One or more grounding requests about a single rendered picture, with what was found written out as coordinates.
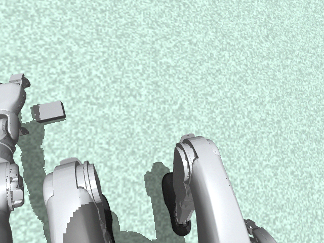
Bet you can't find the right robot foot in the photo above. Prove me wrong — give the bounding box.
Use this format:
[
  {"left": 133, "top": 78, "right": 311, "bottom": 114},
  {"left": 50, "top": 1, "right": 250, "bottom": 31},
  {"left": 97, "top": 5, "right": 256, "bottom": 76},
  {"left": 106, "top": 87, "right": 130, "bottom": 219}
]
[{"left": 161, "top": 172, "right": 191, "bottom": 236}]

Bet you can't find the left robot arm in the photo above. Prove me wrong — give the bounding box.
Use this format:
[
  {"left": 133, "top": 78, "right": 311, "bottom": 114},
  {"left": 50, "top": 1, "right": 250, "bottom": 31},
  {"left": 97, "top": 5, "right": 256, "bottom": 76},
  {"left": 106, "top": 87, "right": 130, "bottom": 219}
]
[{"left": 0, "top": 110, "right": 24, "bottom": 243}]

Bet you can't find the left robot foot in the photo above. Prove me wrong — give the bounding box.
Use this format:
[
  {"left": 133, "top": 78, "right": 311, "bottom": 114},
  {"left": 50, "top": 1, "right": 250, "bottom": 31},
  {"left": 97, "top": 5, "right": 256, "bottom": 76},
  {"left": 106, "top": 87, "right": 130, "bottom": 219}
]
[{"left": 102, "top": 194, "right": 115, "bottom": 243}]

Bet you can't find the small box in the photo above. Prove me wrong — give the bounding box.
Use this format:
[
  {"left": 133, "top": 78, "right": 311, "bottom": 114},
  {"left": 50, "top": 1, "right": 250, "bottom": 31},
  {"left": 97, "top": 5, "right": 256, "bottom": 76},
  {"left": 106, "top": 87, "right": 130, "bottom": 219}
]
[{"left": 33, "top": 101, "right": 66, "bottom": 123}]

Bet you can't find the left robot hand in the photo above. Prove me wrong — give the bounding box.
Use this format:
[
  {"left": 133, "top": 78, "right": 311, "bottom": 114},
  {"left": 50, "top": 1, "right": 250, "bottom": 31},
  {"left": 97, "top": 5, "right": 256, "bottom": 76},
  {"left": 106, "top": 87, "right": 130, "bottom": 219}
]
[{"left": 0, "top": 73, "right": 30, "bottom": 136}]

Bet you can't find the right robot hand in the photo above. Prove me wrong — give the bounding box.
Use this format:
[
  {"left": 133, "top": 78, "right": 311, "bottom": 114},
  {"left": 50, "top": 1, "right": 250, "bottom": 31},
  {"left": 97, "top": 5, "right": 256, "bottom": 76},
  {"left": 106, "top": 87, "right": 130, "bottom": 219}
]
[{"left": 244, "top": 219, "right": 277, "bottom": 243}]

